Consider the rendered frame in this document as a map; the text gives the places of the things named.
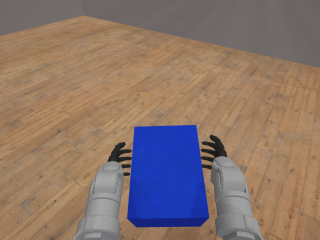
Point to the robot left hand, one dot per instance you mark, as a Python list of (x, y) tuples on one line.
[(117, 152)]

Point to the robot right hand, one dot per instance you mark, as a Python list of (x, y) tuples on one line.
[(218, 152)]

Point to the robot right forearm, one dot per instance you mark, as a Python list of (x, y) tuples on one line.
[(235, 219)]

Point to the robot left forearm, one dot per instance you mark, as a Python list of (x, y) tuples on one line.
[(100, 221)]

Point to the carton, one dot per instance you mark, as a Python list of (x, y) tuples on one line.
[(167, 187)]

